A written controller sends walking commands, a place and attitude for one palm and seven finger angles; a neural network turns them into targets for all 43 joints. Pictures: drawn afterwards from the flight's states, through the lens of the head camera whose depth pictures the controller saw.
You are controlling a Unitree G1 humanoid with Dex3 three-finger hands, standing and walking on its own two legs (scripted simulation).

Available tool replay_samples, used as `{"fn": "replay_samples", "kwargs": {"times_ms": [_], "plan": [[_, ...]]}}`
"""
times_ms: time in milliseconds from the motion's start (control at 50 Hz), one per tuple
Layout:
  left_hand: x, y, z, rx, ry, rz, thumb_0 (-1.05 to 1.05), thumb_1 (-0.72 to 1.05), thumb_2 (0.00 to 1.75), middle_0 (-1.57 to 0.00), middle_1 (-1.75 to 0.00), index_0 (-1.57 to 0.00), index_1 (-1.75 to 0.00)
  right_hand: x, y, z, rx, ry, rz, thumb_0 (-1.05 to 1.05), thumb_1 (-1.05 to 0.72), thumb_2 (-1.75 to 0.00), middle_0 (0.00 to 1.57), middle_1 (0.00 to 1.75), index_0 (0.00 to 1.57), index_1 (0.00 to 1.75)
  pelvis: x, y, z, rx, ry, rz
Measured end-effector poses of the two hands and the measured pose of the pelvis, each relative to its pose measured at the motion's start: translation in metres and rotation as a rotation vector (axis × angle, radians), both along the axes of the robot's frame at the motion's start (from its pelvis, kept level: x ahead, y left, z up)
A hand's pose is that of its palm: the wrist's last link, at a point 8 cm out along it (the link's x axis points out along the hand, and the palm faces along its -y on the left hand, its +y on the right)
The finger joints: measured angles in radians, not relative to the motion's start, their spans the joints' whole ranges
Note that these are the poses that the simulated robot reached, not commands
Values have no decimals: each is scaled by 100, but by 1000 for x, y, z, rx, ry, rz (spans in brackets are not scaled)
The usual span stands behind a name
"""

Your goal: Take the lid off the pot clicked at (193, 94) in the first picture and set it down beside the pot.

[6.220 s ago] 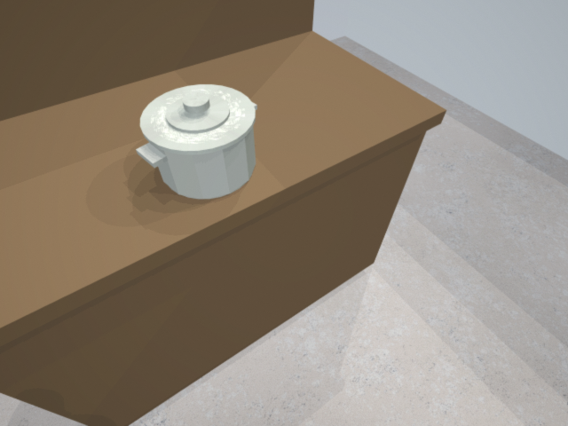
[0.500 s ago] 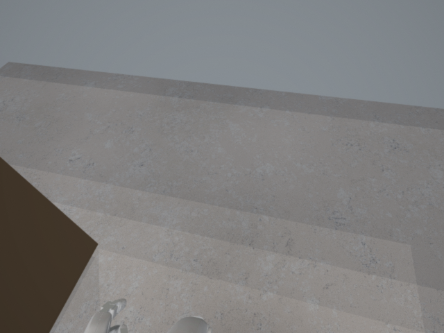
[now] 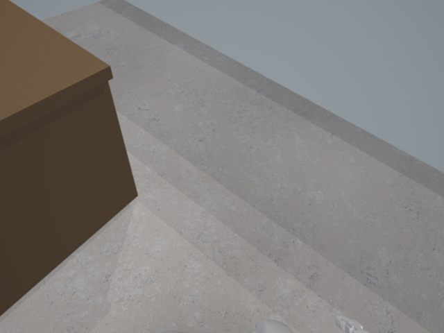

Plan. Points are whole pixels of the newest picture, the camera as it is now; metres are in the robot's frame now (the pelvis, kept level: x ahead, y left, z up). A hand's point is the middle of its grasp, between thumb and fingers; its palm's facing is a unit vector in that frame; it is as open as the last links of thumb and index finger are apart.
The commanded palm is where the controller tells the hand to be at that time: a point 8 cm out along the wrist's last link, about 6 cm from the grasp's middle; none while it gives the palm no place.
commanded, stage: turn to face it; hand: left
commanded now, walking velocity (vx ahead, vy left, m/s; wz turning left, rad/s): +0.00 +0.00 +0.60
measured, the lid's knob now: out of the picture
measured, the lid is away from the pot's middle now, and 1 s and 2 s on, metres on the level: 0.00 0.00 0.00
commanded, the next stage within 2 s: take the last steps up to it in 1.66 s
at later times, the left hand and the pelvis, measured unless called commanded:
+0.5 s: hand out of the picture +0.12 +0.22 -0.14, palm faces +0.26 -0.93 -0.28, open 7.4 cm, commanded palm none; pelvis +0.02 -0.02 +0.01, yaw +17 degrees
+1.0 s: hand out of the picture -0.08 +0.16 -0.16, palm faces +0.59 -0.76 -0.27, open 7.4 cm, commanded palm none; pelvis +0.02 -0.03 +0.00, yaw +36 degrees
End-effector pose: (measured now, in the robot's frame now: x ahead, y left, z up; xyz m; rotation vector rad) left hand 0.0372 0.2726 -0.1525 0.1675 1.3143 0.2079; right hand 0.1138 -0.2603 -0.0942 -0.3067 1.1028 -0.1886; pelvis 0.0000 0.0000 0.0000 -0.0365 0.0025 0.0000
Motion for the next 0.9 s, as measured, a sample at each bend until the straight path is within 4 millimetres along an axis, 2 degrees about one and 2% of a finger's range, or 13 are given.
{"fn": "replay_samples", "kwargs": {"times_ms": [140,260,440,500,560,640,740,820,900], "plan": [[23,15,17,3,-114,41,1,91,89,-20,-30,-20,-30,-2,24,3,20,48,41,0,-90,-90,20,30,21,30,5,12,10,-14,2,80],[36,18,26,25,-160,77,0,91,89,-20,-30,-20,-30,-16,27,-6,36,113,48,0,-90,-90,21,30,21,30,10,11,11,-6,6,149],[55,1,42,63,-226,124,1,91,89,-20,-30,-20,-30,-35,3,-23,44,239,69,0,-90,-90,21,30,21,30,17,-9,9,7,22,257],[58,-11,48,79,-251,142,1,91,89,-20,-30,-20,-30,-32,-10,-30,49,265,87,0,-90,-90,21,30,21,30,20,-21,8,12,26,293],[55,-24,52,105,-276,167,0,91,89,-20,-30,-20,-30,-20,-25,-41,62,271,110,0,-90,-90,20,30,21,30,25,-36,2,28,30,323],[35,-41,56,132,-260,209,0,91,89,-20,-30,-20,-30,9,-38,-47,69,247,164,1,-91,-90,20,30,21,30,27,-51,2,39,16,381],[-5,-60,59,124,-210,305,0,91,89,-20,-30,-20,-30,51,-37,-43,76,215,267,0,-91,-90,20,30,20,30,31,-57,7,65,4,458],[-42,-71,52,107,-164,393,0,90,89,-20,-30,-20,-30,82,-24,-39,63,203,354,0,-91,-90,20,30,20,30,31,-56,8,78,2,516],[-87,-80,41,77,-89,482,0,90,89,-20,-30,-20,-30,114,6,-35,47,179,447,0,-91,-90,20,30,20,30,29,-48,7,75,7,566]]}}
